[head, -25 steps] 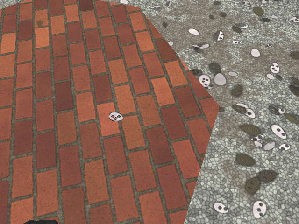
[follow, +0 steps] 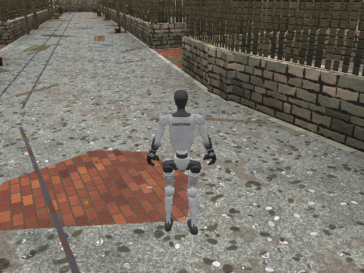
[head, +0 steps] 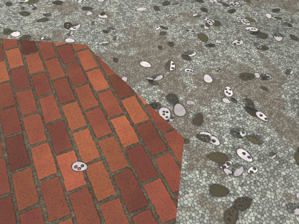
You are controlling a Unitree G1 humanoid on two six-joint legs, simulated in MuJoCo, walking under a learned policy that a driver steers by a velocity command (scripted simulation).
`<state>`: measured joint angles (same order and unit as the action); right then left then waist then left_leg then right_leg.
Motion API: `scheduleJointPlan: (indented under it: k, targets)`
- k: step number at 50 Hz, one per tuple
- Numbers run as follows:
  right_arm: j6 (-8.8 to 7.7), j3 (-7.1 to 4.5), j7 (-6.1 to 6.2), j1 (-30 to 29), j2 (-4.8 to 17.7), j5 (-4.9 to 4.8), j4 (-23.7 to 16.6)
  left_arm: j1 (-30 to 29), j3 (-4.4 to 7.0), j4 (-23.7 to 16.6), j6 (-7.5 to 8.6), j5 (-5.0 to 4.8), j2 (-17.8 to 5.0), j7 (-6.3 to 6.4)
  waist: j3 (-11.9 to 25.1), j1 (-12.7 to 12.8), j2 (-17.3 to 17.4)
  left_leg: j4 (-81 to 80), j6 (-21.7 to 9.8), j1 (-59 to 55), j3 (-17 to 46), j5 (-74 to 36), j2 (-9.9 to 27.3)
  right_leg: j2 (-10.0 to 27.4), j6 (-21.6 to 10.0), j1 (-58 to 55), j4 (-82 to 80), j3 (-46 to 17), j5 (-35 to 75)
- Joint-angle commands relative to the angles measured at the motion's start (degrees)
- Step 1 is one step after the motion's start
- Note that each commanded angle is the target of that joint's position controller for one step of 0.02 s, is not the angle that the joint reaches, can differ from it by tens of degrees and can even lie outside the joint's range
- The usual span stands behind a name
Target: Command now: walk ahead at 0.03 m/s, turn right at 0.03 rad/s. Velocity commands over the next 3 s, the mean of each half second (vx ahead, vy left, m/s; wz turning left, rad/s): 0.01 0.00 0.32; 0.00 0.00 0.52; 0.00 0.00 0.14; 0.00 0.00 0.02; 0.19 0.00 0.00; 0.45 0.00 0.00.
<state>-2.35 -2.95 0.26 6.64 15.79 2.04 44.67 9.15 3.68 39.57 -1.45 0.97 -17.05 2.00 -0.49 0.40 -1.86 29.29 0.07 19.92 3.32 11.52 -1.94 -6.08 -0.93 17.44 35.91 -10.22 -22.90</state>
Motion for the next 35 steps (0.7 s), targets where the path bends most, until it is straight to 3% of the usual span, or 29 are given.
scheduleJointPlan:
  k: [1, 3, 5, 8, 10, 12, 14, 15, 16, 17, 18, 19, 22, 25, 26, 27, 28, 29, 30, 31, 32, 33, 35]
  targets:
    - [-0.58, 0.07, -0.88, -3.87, 4.23, -0.33, -3.72, 5.9, 0.97, -1.01, 0.83, 0.65, -5.31, 0.02, 7.46, 3.26, 11.9, -7.04, -12.15, -9.69, 18.5, -28.39, 15.6, 5.56, 2.92, -2.5, -2.44, 1.53, 1.22]
    - [-0.18, -1.01, -1.25, -3.75, 8.4, -2.05, -3.87, 3.58, 1.22, -0.5, 0.16, 0.45, -5.68, -0.42, 5.93, 2.51, 10.57, -6.27, -7.74, -5.68, 14.43, -18.69, 10.73, 5.23, 2.4, -8.21, -7.85, 2.39, 10.78]
    - [-0.05, -1.73, -1.52, -2.45, 11.12, -2.25, -4.71, 2.32, 1.74, -0.86, -0.15, -0.05, -7.4, -0.48, 4.24, 1.16, 7.58, -6.22, -6.11, -2.74, 13.65, -12.61, 8.33, 5.02, 0.4, -8.48, -5.17, 4.33, 11.31]
    - [0.22, -1.95, -1.18, -3.37, 10.37, -2.9, -6.06, 3.54, 2.11, -0.55, 0.18, -0.16, -6.38, 0.07, 5.29, 1.54, 8.46, -3.5, -7.43, -3.64, 15.14, -15.28, 7.94, 4.96, -0.53, -7.15, -4.3, 5.6, 11.26]
    - [0.86, -2.14, -0.75, -2.66, 9.93, -3.24, -6.88, 3.63, 2.44, -0.55, 0.43, -0.29, -5.85, 0.37, 6.34, 1.01, 6.33, -1.18, -7.86, -3.13, 15.68, -17.67, 7.1, 5.47, -0.76, -7.61, -4.34, 5.67, 14.07]
    - [1.53, -2.25, -0.55, -2.59, 9.32, -3.46, -7.95, 3.9, 2.9, -0.66, 0.42, -0.4, -6.1, 0.52, 6.34, 0.6, 2.68, 2.17, -6.35, 0.03, 13.28, -14.4, 4.44, 7.73, -2.19, -9.23, -6.53, 3.92, 17.68]
    - [2.1, -2.05, -0.75, -1.98, 8.09, -3.39, -8.63, 4.25, 3.48, -1.07, 0.25, -0.11, -7.58, 0.88, 4.57, 0.49, -3.62, 9.24, -2.81, 7.62, 6.69, -4.77, -0.15, 15.47, -6.76, -12.43, -10.5, -2.63, 25.83]
    - [2.28, -2.06, -0.97, -1.17, 7.62, -3.02, -8.91, 4.18, 3.63, -1.27, 0.4, 0.08, -8.35, 1.09, 4.12, 0.24, -7.4, 14.55, -1.21, 11.1, 2.78, 4.92, -1.32, 22.11, -10.63, -13.73, -12.17, -7.54, 32.24]
    - [2.49, -2.41, -1.17, -1.54, 8.09, -2.68, -9.35, 3.04, 3.35, -2.13, 0.79, 0.0, -7.8, 1.39, 3.69, 0.68, -9.33, 23.47, -0.21, 13.81, 0.93, 19.84, -0.26, 27.8, -14.42, -13.77, -13.07, -11.52, 38.77]
    - [2.74, -3.09, -1.31, -2.35, 9.38, -2.65, -9.89, 2.75, 3.09, -2.78, 1.2, -0.05, -7.69, 1.56, 2.38, 1.06, -5.91, 31.53, 0.78, 16.48, 0.91, 23.96, 1.57, 29.92, -16.1, -13.5, -13.15, -11.99, 43.31]
    - [3.21, -3.25, -1.29, -2.09, 8.97, -3.08, -10.02, 1.5, 3.09, -3.06, 1.5, -0.38, -7.94, 1.63, 1.41, 0.28, -3.06, 33.15, 1.52, 17.9, 1.31, 23.19, 2.93, 28.86, -15.05, -13.71, -12.74, -9.24, 43.91]
    - [3.6, -2.77, -1.33, -2.18, 7.6, -3.35, -10.27, 0.38, 3.42, -2.88, 1.6, -0.94, -8.92, 1.54, 0.33, -0.01, -2.66, 30.09, 2.12, 18.49, 0.8, 20.07, 4.19, 26.57, -12.92, -14.07, -12.61, -5.4, 43.03]
    - [3.87, -1.78, -2.22, -3.01, 5.53, -3.66, -11.66, 0.25, 4.09, -2.55, 0.52, -1.15, -10.62, 1.28, 1.68, 1.35, -6.1, 21.23, 2.93, 10.56, -4.55, 13.34, 3.71, 21.77, -10.21, -12.28, -11.98, 4.1, 44.51]
    - [4.26, -2.82, -2.89, -0.45, 7.19, -3.77, -12.08, 0.67, 4.07, -2.37, 0.31, -2.14, -10.66, 0.81, 4.01, 0.54, -7.15, 9.27, 1.53, 1.6, -8.51, 6.62, 1.25, 21.09, -8.07, -11.45, -8.4, 8.36, 39.85]
    - [4.46, -3.39, -2.64, 2.45, 7.63, -3.44, -11.36, 0.52, 3.89, -2.22, 0.66, -2.69, -10.2, 0.6, 4.98, -1.01, -6.36, 3.09, 0.32, -3.81, -9.7, 1.57, -0.36, 20.25, -6.48, -9.65, -4.63, 10.31, 37.94]
    - [4.51, -4.38, -1.92, 5.6, 9.52, -3.15, -11.0, 3.23, 3.47, -1.23, 1.37, -2.62, -8.63, 0.16, 6.5, -2.17, -2.67, -2.94, -1.76, -11.92, -6.8, -5.89, -0.71, 17.68, -3.22, -5.37, 3.23, 13.81, 33.42]
    - [4.39, -6.04, -0.77, 8.11, 16.37, -3.04, -12.24, 4.14, 2.71, -2.63, 1.91, -0.07, -6.16, -0.15, 7.81, -1.9, 11.45, -4.89, -7.42, -23.38, 12.93, -30.29, 11.84, 12.14, 2.68, 9.96, 19.35, 17.25, 7.88]
    - [3.41, -5.89, -1.22, 9.11, 19.82, -0.6, -13.41, 0.35, 1.75, -5.54, 2.33, 1.1, -4.36, -0.12, 13.11, -2.98, 19.1, -6.52, -21.14, -23.96, 33.37, -42.63, 25.22, 4.31, 5.02, 20.18, 32.01, 9.78, -19.4]
    - [2.33, -4.92, -1.83, 8.71, 16.18, -0.26, -13.35, -1.6, 2.55, -4.99, 2.0, -0.4, -7.31, -0.08, 13.51, -4.88, 9.72, -8.17, -22.3, -21.58, 30.11, -33.52, 24.47, 6.43, 4.95, 20.84, 37.53, 4.45, -18.04]
    - [1.7, -4.3, -1.72, 6.06, 14.46, -0.91, -12.99, -2.11, 2.69, -4.71, 1.62, -1.3, -7.72, 0.09, 8.53, -2.98, 7.88, -8.52, -18.93, -17.14, 24.34, -25.92, 20.73, 7.36, 4.17, 21.34, 36.97, 4.7, -12.95]
    - [1.79, -4.06, -1.2, 3.53, 13.08, -2.05, -12.89, -1.28, 2.95, -3.49, 1.24, -0.86, -7.79, 0.68, 5.72, -1.51, 5.02, -9.02, -15.36, -14.07, 20.5, -18.16, 17.06, 8.44, 4.08, 21.15, 33.88, 4.87, -7.9]
    - [2.15, -3.67, -0.7, 1.38, 12.25, -2.72, -13.19, -1.01, 3.25, -3.22, 0.87, -0.3, -8.42, 1.18, 4.29, -0.5, 5.84, -9.56, -13.45, -10.92, 18.48, -14.8, 14.93, 8.94, 4.33, 19.47, 30.65, 4.62, -4.07]
    - [2.72, -3.4, 0.05, 0.24, 12.05, -2.16, -13.72, 0.29, 3.17, -2.71, 0.87, -0.24, -7.39, 0.88, 4.85, 0.68, 7.92, -10.42, -12.79, -7.08, 16.37, -14.41, 12.14, 7.11, 5.09, 15.02, 29.76, 5.6, 0.6]
